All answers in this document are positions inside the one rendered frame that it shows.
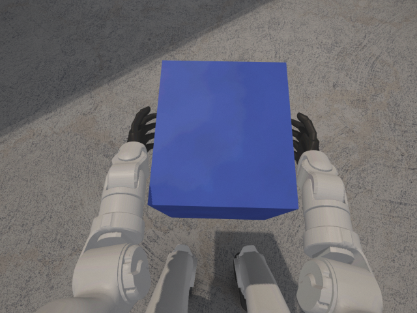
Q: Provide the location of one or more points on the robot left upper arm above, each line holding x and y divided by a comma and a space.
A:
108, 279

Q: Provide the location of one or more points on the robot right hand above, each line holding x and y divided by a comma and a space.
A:
307, 136

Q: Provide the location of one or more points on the robot right upper arm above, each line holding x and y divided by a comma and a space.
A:
330, 286

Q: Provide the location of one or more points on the robot left forearm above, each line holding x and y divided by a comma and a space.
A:
121, 211

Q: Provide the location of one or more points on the robot left hand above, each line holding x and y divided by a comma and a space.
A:
139, 128

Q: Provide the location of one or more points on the right robot foot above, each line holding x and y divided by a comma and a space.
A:
242, 299

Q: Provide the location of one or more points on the left robot thigh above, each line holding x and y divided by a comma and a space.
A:
172, 290

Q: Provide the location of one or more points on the robot right forearm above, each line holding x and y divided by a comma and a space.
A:
326, 212

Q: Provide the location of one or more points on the carton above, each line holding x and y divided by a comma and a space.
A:
223, 142

